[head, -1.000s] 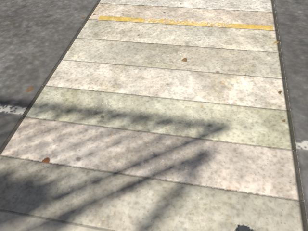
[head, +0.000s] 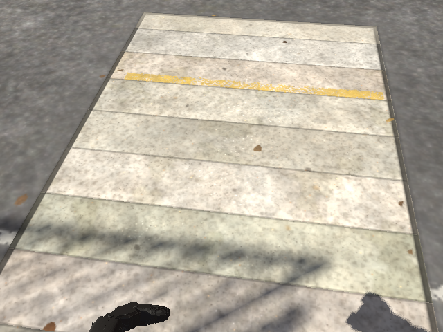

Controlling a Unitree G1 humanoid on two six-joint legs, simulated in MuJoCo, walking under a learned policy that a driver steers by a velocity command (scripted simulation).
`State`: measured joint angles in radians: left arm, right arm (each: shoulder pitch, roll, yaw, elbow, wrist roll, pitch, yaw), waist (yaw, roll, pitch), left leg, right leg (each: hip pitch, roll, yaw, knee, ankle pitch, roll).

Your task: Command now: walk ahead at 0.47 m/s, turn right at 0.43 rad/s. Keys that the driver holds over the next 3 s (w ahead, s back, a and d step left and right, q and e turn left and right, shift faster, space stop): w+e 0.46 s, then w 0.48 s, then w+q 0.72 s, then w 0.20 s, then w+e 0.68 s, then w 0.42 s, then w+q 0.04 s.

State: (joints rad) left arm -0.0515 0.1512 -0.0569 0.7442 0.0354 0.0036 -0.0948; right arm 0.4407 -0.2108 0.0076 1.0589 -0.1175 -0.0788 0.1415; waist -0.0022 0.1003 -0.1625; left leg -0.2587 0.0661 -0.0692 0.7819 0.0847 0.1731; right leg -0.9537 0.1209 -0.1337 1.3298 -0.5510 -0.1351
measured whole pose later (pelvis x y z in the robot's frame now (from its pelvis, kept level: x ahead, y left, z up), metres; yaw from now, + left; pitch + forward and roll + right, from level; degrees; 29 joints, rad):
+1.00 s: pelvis +0.52 -0.08 +0.12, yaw -21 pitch +3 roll +1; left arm -0.03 0.21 0.04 0.78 0.00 -0.07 -0.02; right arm 0.42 -0.21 -0.05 1.02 0.02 -0.09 -0.01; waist -0.05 -0.02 0.03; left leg -0.17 0.05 0.04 0.94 -0.47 -0.01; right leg -0.51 -0.01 -0.07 0.60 -0.15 -0.08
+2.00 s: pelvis +1.07 -0.14 +0.13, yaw +2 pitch +3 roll +1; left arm 0.00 0.24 0.05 0.75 -0.01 -0.11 -0.04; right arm 0.36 -0.26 -0.08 0.84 0.01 -0.06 -0.02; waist -0.07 -0.02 0.00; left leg 0.02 -0.08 -0.10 0.36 -0.42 0.07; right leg -0.54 0.00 -0.02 0.51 -0.03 -0.07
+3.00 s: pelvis +1.57 -0.25 +0.13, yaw -20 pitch +3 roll +2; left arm 0.03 0.26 0.03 0.63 0.00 -0.07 -0.02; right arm 0.41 -0.30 -0.07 0.85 0.02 -0.07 0.01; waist -0.10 -0.01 0.00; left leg -0.08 0.03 0.02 0.51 -0.41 -0.02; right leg -0.47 -0.02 -0.01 0.54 -0.12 -0.05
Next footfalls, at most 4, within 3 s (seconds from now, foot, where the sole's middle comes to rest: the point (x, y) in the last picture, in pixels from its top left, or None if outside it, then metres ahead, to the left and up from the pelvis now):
0.40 left None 0.40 0.12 -0.64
0.94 right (311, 288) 0.61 -0.21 -0.64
1.48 left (247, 197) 0.95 -0.05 -0.64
2.02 right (292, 135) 1.25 -0.23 -0.64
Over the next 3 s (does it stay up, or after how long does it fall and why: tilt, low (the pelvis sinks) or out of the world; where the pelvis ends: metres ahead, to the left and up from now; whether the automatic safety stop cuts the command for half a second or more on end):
stays up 1.57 -0.25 0.13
